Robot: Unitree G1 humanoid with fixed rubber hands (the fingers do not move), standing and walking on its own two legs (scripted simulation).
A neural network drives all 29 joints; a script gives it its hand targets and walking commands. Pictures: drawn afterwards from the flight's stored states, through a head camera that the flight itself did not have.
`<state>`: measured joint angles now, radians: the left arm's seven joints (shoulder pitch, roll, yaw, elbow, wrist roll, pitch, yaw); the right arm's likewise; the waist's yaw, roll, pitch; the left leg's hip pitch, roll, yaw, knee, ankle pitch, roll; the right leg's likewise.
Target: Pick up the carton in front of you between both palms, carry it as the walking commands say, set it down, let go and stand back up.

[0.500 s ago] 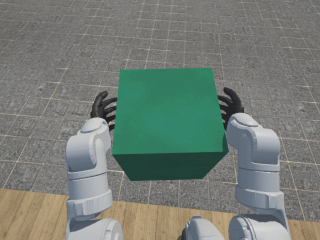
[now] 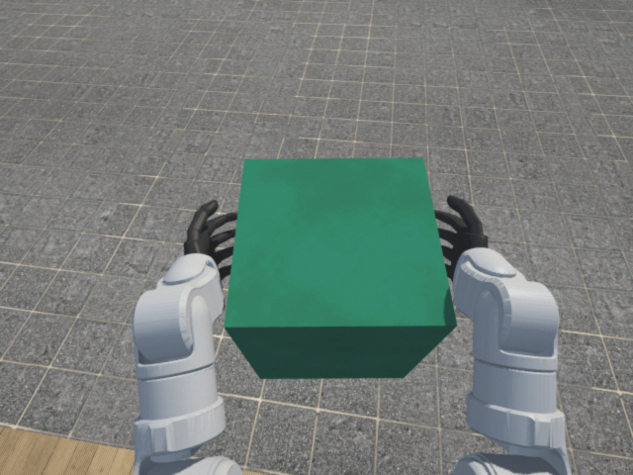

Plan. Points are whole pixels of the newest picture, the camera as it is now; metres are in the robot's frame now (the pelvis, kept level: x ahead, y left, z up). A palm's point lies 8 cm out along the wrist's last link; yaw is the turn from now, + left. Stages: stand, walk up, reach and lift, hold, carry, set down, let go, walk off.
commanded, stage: carry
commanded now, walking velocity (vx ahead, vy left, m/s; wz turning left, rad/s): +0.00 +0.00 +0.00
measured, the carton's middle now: (332, 280) +0.36 +0.01 +0.03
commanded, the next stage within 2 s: none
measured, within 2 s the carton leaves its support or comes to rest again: neither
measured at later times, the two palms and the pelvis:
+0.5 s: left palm (189, 280) +0.32 +0.17 +0.10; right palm (458, 271) +0.32 -0.13 +0.10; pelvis -0.01 +0.01 -0.01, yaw +0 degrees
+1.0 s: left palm (186, 317) +0.27 +0.16 +0.12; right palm (487, 306) +0.27 -0.14 +0.12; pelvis -0.05 +0.00 +0.00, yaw +1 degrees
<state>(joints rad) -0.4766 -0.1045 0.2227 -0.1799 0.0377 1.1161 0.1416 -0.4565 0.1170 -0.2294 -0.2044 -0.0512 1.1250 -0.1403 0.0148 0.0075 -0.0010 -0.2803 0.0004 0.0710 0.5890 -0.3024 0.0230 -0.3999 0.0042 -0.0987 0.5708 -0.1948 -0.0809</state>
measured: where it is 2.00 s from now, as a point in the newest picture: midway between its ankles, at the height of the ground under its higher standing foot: outside the picture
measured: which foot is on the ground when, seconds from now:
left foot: down 0.00-1.00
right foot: down 0.00-1.00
